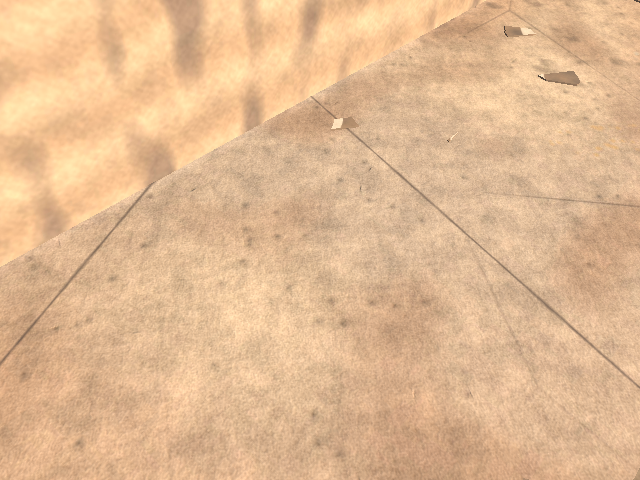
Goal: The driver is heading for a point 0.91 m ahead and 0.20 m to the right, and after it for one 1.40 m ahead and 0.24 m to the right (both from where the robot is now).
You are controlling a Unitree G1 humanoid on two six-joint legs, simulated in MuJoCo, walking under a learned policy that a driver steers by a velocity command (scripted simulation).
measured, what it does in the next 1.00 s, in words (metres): climbs, turning right: left foot, then right foot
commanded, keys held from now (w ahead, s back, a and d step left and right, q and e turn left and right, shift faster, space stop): w+e+shift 0.52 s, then w+shift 0.02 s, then w+q+shift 0.26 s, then q+shift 0.20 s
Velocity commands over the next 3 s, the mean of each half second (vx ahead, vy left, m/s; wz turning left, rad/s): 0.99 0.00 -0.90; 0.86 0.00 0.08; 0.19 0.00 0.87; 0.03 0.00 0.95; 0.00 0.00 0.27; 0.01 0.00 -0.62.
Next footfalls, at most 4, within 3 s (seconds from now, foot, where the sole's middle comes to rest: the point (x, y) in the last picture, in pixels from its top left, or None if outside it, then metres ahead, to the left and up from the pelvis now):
0.30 left None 0.41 0.14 -0.67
0.68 right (465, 415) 0.68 -0.26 -0.67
1.06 left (477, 269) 1.10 -0.33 -0.67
1.64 right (536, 244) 1.21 -0.50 -0.67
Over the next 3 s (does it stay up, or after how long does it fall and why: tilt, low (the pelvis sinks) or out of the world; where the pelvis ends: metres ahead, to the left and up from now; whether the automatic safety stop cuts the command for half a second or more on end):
stays up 1.06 -0.42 0.09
